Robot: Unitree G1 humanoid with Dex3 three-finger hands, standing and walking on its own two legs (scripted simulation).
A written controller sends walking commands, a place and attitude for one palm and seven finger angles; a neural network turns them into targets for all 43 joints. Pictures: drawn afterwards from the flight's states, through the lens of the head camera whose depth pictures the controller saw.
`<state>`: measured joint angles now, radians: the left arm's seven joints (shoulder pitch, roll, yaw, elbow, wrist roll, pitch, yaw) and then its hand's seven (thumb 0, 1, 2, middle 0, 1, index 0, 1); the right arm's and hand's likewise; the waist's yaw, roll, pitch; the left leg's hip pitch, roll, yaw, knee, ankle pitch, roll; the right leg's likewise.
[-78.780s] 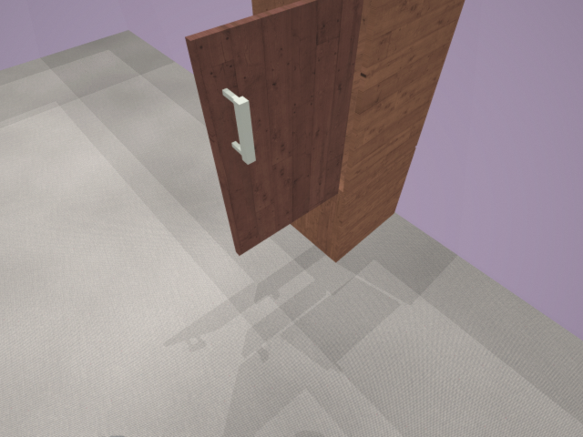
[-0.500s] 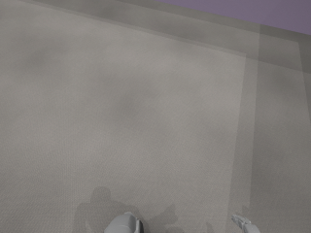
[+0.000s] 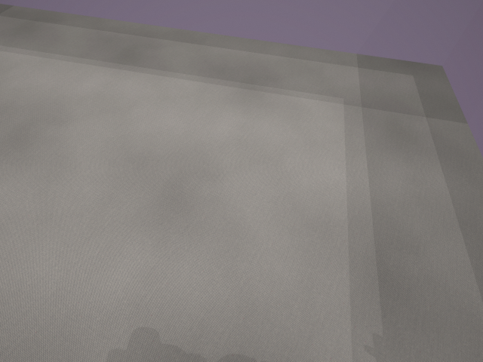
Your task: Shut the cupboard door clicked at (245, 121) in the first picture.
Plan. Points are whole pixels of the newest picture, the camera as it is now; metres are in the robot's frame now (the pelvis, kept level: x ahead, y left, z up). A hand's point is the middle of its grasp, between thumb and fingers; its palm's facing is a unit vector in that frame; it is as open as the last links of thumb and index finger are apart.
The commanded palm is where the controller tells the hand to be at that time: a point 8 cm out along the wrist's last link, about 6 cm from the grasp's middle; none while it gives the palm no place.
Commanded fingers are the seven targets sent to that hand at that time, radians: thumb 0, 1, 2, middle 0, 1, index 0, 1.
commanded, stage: turn to face it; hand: left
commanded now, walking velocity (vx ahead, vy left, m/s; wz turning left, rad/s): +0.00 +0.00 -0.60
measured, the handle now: out of the picture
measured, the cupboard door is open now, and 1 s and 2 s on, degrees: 5 5 5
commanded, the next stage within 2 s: none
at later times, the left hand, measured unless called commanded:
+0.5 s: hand (145, 358) +0.15 +0.19 -0.19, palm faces -0.22 -0.95 -0.21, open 7.4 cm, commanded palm none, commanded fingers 0.00 0.90 0.90 -0.20 -0.30 -0.20 -0.30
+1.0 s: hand (196, 315) +0.23 +0.10 -0.16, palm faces -0.56 -0.78 -0.27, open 7.4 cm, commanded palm none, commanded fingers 0.00 0.90 0.90 -0.20 -0.30 -0.20 -0.30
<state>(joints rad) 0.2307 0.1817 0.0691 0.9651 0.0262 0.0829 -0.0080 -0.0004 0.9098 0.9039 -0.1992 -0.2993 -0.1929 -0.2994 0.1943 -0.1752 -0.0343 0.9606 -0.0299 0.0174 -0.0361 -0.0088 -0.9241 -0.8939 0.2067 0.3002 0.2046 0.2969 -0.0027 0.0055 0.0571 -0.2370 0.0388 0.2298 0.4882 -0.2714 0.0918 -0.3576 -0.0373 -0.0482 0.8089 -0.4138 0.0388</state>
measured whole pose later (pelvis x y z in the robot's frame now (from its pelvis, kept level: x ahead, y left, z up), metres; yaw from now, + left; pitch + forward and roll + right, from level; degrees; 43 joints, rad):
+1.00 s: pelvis +0.02 +0.00 -0.02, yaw -35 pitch +0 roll +0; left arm 0.14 0.20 0.06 0.87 0.02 0.04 -0.02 0.00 0.91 0.90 -0.20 -0.30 -0.19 -0.30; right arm 0.23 -0.27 -0.07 0.93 -0.02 0.07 -0.02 0.00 -0.91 -0.89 0.20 0.30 0.20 0.30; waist -0.03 0.07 0.10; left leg -0.40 0.15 0.12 0.93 -0.50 -0.06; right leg -0.29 0.00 -0.06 0.62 -0.34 -0.03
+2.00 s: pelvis +0.03 -0.02 +0.00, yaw -69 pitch +2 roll +1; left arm 0.16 0.20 0.05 0.90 0.01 0.03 0.00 0.00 0.91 0.90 -0.20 -0.30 -0.20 -0.30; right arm 0.18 -0.26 -0.06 0.90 -0.02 0.06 -0.01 0.00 -0.91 -0.89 0.20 0.30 0.20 0.30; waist -0.02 0.04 0.11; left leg -0.51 0.09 0.02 1.10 -0.39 -0.09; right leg -0.28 0.03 0.01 0.51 -0.25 -0.04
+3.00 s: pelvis +0.05 -0.07 +0.00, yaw -91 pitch +1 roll -1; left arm 0.27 0.18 0.05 1.02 0.02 -0.01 -0.01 0.00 0.92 0.90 -0.20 -0.30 -0.20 -0.30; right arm 0.27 -0.19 -0.05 0.99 -0.03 0.02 0.00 0.00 -0.91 -0.89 0.20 0.30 0.20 0.30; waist -0.01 0.00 0.01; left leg -0.38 0.08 0.07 0.72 -0.37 -0.04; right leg -0.12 0.04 -0.04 0.41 -0.30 -0.04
